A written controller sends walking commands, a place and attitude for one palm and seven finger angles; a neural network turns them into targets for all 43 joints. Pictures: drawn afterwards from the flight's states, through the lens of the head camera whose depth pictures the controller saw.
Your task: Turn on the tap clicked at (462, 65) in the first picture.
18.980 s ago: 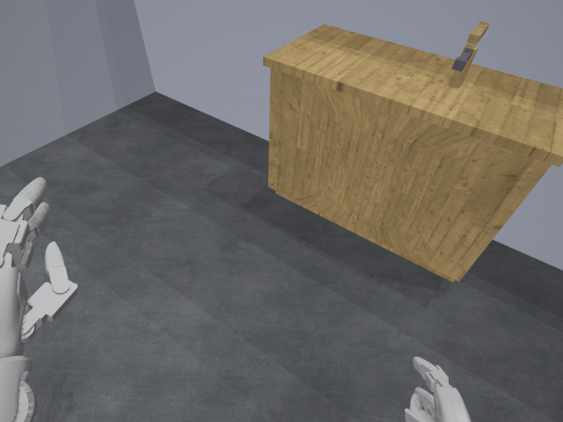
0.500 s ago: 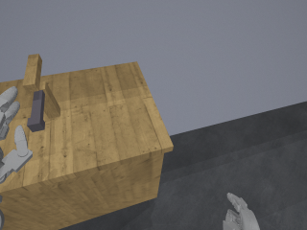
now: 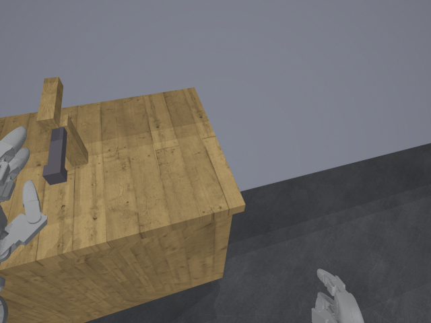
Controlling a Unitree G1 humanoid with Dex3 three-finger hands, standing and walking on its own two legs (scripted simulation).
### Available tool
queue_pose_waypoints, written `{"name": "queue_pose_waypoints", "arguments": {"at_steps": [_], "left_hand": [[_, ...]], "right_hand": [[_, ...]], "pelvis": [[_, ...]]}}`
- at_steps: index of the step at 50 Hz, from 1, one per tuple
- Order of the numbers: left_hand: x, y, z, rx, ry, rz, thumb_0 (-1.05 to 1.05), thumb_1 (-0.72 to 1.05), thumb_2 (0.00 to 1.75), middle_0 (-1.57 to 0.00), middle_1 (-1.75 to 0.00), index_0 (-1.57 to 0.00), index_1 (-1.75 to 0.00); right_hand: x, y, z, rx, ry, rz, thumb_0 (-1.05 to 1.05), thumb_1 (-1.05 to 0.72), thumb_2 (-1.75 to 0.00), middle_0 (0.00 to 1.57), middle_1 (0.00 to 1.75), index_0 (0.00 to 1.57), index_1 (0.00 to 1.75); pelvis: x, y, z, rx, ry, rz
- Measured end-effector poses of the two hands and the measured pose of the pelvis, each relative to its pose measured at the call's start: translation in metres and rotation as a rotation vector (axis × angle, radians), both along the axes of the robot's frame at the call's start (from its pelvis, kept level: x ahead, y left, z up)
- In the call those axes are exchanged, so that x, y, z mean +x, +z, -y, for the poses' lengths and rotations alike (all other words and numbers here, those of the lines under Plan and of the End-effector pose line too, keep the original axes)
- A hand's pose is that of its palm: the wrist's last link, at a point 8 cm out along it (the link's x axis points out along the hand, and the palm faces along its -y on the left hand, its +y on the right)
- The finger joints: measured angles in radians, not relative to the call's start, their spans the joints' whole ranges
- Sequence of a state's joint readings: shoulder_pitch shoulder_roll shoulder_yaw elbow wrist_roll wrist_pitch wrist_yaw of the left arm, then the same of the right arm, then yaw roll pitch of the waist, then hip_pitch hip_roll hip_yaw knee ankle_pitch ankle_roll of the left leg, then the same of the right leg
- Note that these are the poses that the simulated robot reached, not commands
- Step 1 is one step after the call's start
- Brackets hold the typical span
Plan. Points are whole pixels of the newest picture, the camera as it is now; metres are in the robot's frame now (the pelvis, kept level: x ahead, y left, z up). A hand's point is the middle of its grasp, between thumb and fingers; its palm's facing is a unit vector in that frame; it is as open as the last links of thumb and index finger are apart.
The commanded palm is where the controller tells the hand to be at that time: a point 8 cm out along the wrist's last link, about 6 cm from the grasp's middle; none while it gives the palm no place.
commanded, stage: shuffle to correct the standing spot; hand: left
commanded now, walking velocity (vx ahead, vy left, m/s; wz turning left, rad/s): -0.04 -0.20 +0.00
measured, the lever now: (55, 173) +0.34 +0.31 +0.09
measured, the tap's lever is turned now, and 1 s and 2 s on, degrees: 0 0 0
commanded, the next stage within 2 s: come to a stop and stand still in 0.62 s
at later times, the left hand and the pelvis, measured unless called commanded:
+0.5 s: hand (51, 214) +0.22 +0.23 +0.17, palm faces +0.32 -0.85 -0.42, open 7.5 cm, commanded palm +0.17 +0.28 +0.18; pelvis +0.01 +0.00 +0.00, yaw +0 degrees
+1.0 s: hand (42, 209) +0.23 +0.25 +0.16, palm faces +0.29 -0.87 -0.40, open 7.5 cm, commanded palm +0.16 +0.30 +0.18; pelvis -0.01 +0.03 +0.00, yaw -2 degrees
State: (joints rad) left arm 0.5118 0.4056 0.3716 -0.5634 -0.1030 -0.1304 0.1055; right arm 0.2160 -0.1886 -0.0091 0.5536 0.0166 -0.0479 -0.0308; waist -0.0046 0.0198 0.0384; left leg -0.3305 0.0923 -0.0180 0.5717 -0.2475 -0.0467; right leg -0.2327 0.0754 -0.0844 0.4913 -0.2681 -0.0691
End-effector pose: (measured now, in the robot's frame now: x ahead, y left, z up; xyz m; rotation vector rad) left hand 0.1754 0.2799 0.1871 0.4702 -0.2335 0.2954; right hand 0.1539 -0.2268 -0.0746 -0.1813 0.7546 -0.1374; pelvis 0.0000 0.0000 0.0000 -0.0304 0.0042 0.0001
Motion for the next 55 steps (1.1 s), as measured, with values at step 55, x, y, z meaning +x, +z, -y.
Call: {"name": "queue_pose_waypoints", "arguments": {"at_steps": [55], "left_hand": [[-0.003, -0.011, -0.024, 0.005, -0.102, 0.017, 0.02, 0.89, 0.9, -0.22, -0.3, -0.21, -0.3]], "right_hand": [[-0.015, 0.012, -0.024, -0.042, -0.014, 0.064, 0.01, -0.9, -0.9, 0.2, 0.3, 0.2, 0.3]], "pelvis": [[-0.01, 0.0, -0.038, 0.019, -0.022, 0.024]]}}
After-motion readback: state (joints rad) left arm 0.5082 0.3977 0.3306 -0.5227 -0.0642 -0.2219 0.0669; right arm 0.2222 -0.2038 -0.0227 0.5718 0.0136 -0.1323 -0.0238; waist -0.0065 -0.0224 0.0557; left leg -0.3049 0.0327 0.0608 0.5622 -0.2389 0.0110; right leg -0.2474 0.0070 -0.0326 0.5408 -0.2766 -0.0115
